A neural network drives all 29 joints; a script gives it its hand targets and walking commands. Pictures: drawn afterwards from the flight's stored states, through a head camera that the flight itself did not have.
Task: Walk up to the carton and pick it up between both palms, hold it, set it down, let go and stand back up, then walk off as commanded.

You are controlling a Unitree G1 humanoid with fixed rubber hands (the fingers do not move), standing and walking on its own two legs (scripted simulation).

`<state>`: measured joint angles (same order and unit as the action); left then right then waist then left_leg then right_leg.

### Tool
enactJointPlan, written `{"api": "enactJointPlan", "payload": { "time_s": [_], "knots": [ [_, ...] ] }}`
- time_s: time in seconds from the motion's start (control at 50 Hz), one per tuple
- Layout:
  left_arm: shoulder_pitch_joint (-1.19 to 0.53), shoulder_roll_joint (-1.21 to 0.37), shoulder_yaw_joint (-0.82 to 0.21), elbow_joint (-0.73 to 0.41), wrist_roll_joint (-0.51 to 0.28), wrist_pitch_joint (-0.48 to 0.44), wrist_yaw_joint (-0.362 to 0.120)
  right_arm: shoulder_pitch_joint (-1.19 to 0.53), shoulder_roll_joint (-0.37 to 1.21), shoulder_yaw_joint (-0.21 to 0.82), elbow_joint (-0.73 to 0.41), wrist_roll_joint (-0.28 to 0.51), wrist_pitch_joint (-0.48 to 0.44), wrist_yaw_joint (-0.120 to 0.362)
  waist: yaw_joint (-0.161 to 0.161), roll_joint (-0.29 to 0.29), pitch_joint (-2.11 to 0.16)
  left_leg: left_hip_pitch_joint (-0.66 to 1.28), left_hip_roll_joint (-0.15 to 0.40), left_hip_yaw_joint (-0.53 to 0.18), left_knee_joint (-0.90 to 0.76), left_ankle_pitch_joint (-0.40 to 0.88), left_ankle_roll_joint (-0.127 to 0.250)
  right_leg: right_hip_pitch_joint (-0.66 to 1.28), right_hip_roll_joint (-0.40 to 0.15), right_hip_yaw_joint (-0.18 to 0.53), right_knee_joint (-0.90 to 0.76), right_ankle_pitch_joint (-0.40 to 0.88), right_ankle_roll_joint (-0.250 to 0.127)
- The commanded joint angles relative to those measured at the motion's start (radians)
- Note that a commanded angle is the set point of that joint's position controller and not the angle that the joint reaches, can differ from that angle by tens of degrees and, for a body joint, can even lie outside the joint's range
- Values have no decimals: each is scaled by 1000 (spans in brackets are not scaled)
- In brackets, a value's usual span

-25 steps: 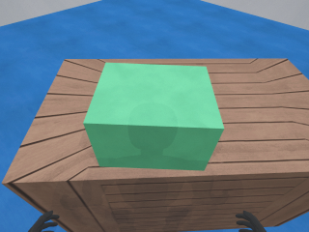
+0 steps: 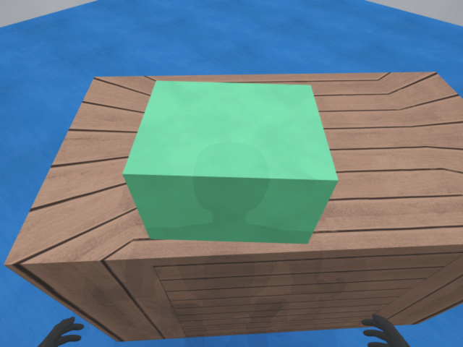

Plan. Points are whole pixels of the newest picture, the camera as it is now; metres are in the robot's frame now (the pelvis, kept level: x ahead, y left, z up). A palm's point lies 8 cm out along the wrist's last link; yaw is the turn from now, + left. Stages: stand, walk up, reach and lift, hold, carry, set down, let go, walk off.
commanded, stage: walk off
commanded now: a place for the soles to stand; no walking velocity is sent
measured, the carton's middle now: (230, 161) +0.46 +0.01 +0.06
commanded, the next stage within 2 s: none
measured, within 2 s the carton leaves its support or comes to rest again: neither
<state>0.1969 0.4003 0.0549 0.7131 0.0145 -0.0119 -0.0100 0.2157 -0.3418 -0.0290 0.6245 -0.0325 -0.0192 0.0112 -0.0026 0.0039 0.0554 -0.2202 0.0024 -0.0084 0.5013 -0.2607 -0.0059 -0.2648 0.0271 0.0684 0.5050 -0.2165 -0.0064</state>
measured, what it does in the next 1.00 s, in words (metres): walks backwards: right foot, then left foot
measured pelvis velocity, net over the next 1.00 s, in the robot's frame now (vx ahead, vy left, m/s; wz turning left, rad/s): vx -0.29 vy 0.00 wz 0.01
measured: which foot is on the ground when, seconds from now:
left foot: down 0.00-0.28, up 0.30-0.76, down 0.78-1.00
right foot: down 0.00-0.08, up 0.10-0.26, down 0.28-0.78, up 0.80-1.00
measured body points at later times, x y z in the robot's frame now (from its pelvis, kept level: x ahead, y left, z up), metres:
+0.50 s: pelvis -0.14 -0.05 -0.01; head -0.10 -0.10 +0.43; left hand -0.01 +0.27 -0.07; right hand -0.01 -0.36 -0.13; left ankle -0.18 +0.11 -0.61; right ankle -0.07 -0.15 -0.74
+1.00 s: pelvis -0.29 +0.00 +0.00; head -0.24 +0.02 +0.45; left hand -0.19 +0.32 -0.11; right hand -0.19 -0.33 -0.07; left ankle -0.26 +0.09 -0.74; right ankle -0.30 -0.16 -0.66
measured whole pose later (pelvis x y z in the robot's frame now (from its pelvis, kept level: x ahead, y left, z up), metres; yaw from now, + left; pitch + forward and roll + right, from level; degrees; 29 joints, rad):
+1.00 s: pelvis -0.29 +0.00 +0.00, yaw +0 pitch -2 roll -2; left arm 0.27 0.45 0.05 0.72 0.01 0.03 0.02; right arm 0.27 -0.43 -0.04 0.66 -0.04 0.04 0.01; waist -0.03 -0.02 0.14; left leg -0.26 -0.04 -0.10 0.53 -0.26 0.04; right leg -0.43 0.15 0.19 1.08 -0.42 -0.01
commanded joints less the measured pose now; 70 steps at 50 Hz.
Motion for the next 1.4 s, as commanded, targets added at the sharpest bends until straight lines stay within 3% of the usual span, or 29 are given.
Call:
{"api": "enactJointPlan", "payload": {
  "time_s": [0.0,0.04,0.08,0.1,0.16,0.22,0.24,0.26,0.28,0.32,0.36,0.5,0.58,0.66,0.7,0.72,0.74,0.76,0.78,0.82,0.88,0.96,1.06,1.1,1.14,1.16,1.24,1.34,1.38],
  "knots": [
    [69,205,52,-84,-14,21,16,26,-300,-106,-19,10,32,-21,-6,53,-100,-19,150,-99,100,413,165,-9,-71,111,211,373,-107],
    [67,193,52,-86,-14,33,11,9,-324,-110,-31,8,41,-22,-2,88,-66,-96,213,-158,45,318,218,-30,-10,68,326,197,-87],
    [71,166,45,-83,-13,47,10,-24,-360,-118,-43,-3,43,-25,-5,217,-29,-161,382,-333,-91,433,331,-81,70,3,544,-302,-27],
    [71,177,46,-78,-15,53,12,-37,-376,-113,-41,-4,44,-29,-3,203,4,-236,408,-368,-111,412,357,-73,68,19,624,-359,-21],
    [120,187,47,-51,-24,52,10,-101,-348,-107,-49,-6,50,-38,32,163,41,-194,335,-256,-20,452,259,-80,12,39,451,-304,-36],
    [154,170,48,-24,-17,29,8,-71,-304,-111,-35,-5,57,-30,51,94,-65,-51,152,-95,221,401,120,44,-22,72,-42,-34,-66],
    [130,216,52,-40,-10,22,16,-22,-288,-112,-31,4,60,-28,29,-3,-105,-108,58,-41,317,222,75,124,-91,202,-58,239,-101],
    [130,281,64,-52,-2,17,23,-14,-252,-106,-40,11,65,-29,30,-182,-106,-282,-69,11,477,-306,31,162,-271,456,-58,475,-178],
    [66,299,58,-80,-1,14,31,19,-250,-108,-20,3,79,-35,-4,-152,-102,-253,-80,-97,638,-401,30,27,-323,494,-90,404,-208],
    [9,297,68,-98,8,18,48,-17,-263,-101,-5,9,89,-45,19,-160,-32,-265,-135,-191,799,-365,34,-45,-302,448,-95,432,-236],
    [-41,253,67,-109,-1,24,55,-4,-294,-106,12,18,91,-43,3,-140,10,-290,-168,-213,885,-288,13,-55,-248,373,-93,331,-188],
    [-18,227,92,-99,-9,28,58,51,-298,-105,28,17,95,-23,29,-136,-3,-325,-140,-147,882,-187,-37,30,-240,336,-144,-57,-180],
    [-30,243,95,-76,-4,30,48,103,-287,-108,50,21,87,-7,24,-206,-15,-226,-97,-95,594,-260,-21,8,-221,315,-212,-315,-161],
    [-98,259,96,-84,4,46,36,218,-273,-115,97,20,84,9,-21,-285,-2,-13,-43,-36,212,-306,31,-144,-214,270,-240,-361,-127],
    [-112,258,92,-85,0,56,36,277,-271,-123,110,8,80,10,-60,-220,-11,136,-37,-53,44,-241,64,-252,-171,260,-168,-433,-93],
    [-115,233,85,-80,-4,56,38,294,-277,-125,113,-2,78,12,-93,-93,8,126,-30,-116,-43,-253,90,-318,-87,240,-1,-513,-69],
    [-100,188,77,-65,-16,52,42,266,-300,-118,88,-20,75,9,-110,139,47,33,57,-311,-150,-445,129,-408,74,140,344,-515,-36],
    [-90,158,72,-65,-20,49,48,149,-341,-111,32,-35,66,-4,-74,187,120,-170,279,-597,-289,-563,186,-416,165,109,619,-364,-2],
    [-116,198,78,-83,-24,44,57,29,-386,-111,-6,-32,54,-6,-53,156,179,-329,330,-692,-366,-564,215,-328,176,191,684,-327,4],
    [-29,230,82,-37,-28,42,54,-72,-336,-89,-30,-30,38,-17,5,64,165,-341,230,-539,-309,-460,138,-252,152,217,779,-207,17],
    [118,220,82,7,-23,31,40,-87,-287,-77,-19,-26,26,-13,15,135,48,-142,163,-349,-241,-360,129,-207,125,152,744,-180,32],
    [63,213,83,-20,-21,0,23,122,-305,-111,39,-26,23,7,-84,189,-102,270,154,-309,-143,-224,154,-275,56,80,299,-266,20],
    [112,190,73,-9,-4,-21,19,76,-329,-120,51,-16,30,27,-52,219,-74,111,171,-323,-160,-350,191,-58,20,-10,-19,-257,-9],
    [199,202,84,29,3,-37,20,46,-285,-106,37,-6,29,28,16,97,-96,-154,85,-206,4,-316,111,244,-23,104,-194,-203,-63],
    [192,308,111,16,19,-50,26,47,-215,-82,9,14,17,24,23,-131,-65,-390,-83,-66,306,-279,27,291,-269,503,-287,-286,-155],
    [151,327,112,3,20,-52,29,40,-248,-82,22,10,11,21,27,-92,-41,-383,-53,-126,364,-277,30,231,-331,538,-262,-218,-212],
    [117,244,83,-17,14,-57,24,78,-279,-95,57,14,5,16,7,-103,-77,-346,-27,-112,392,-212,21,289,-237,319,-115,153,-199],
    [123,223,64,-40,23,-30,15,70,-272,-89,63,17,-3,3,34,-173,-101,-261,-6,-21,208,-180,19,292,-199,230,-45,311,-192],
    [84,215,58,-49,19,-23,13,102,-253,-88,77,13,-10,-1,5,-165,-117,-135,2,-4,36,-34,34,244,-172,199,18,334,-172]
  ]
}}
